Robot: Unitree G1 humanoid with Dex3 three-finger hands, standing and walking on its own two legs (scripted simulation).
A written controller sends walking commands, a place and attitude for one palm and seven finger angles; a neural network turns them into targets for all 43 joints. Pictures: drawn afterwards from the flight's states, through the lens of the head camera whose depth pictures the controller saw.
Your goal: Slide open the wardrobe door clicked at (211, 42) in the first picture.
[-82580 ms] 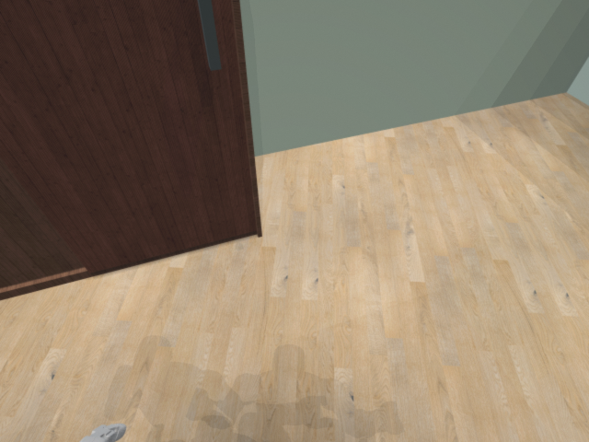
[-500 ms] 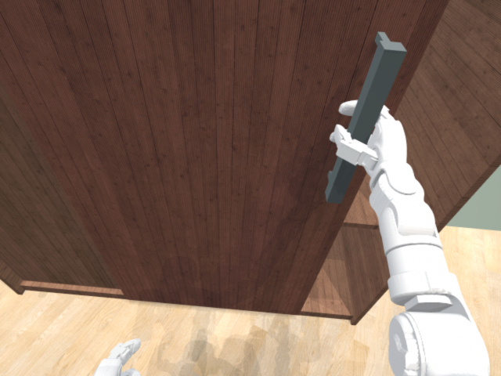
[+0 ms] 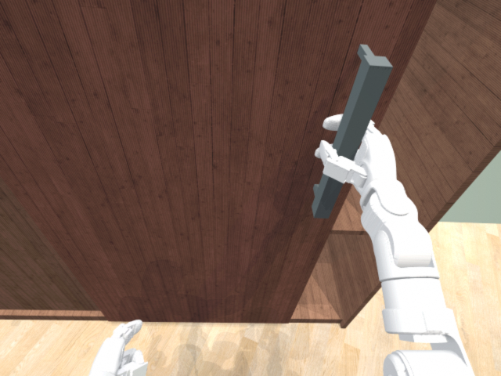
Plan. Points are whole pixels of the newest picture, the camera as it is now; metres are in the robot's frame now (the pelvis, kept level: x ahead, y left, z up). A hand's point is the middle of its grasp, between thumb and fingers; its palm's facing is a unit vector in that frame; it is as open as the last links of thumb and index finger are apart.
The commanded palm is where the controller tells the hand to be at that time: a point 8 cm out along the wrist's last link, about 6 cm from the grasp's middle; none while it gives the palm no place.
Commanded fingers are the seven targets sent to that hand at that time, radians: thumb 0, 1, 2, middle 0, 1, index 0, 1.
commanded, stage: tug the door sideways, standing still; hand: right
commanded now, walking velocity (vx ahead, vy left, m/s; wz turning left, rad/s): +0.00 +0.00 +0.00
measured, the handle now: (339, 143) +0.43 -0.12 +0.18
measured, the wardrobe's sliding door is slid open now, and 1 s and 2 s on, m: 0.22 0.23 0.41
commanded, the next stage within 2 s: step sideways, sliding the door along in 0.28 s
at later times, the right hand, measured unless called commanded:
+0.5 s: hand (331, 161) +0.39 -0.10 +0.18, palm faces +0.02 +0.99 -0.11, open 6.3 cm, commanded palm +0.37 -0.11 +0.19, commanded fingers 0.00 -0.90 -0.90 0.45 1.40 0.45 1.40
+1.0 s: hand (322, 158) +0.39 -0.08 +0.18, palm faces +0.21 +0.98 -0.05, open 6.2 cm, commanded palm +0.36 -0.07 +0.19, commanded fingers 0.00 -0.90 -0.90 0.45 1.40 0.45 1.40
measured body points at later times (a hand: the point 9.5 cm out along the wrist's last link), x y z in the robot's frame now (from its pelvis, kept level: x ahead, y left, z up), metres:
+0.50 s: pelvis -0.04 +0.00 -0.01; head -0.01 +0.03 +0.44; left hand +0.12 +0.22 -0.13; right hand +0.38 -0.15 +0.19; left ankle -0.10 +0.10 -0.73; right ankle -0.05 -0.13 -0.74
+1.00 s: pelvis -0.02 +0.09 -0.02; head +0.05 +0.08 +0.42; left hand +0.17 +0.31 -0.14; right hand +0.38 -0.14 +0.18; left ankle -0.01 +0.21 -0.67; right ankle -0.04 -0.07 -0.74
